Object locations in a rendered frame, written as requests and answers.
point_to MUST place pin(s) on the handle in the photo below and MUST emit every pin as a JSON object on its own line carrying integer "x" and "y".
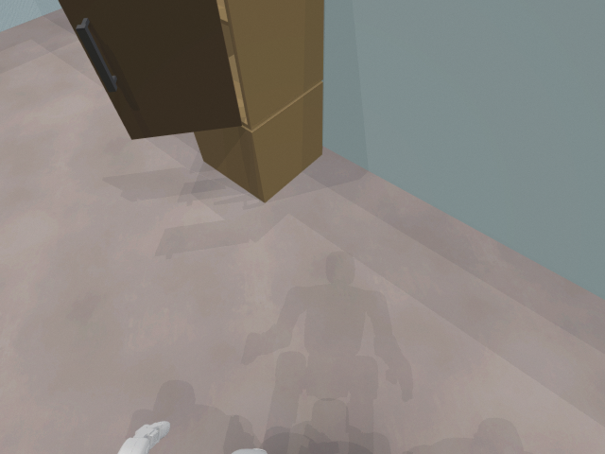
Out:
{"x": 90, "y": 45}

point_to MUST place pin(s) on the cupboard door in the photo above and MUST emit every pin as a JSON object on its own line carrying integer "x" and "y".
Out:
{"x": 170, "y": 59}

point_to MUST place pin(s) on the left robot hand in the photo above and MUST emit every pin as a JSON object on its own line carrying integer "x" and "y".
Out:
{"x": 145, "y": 438}

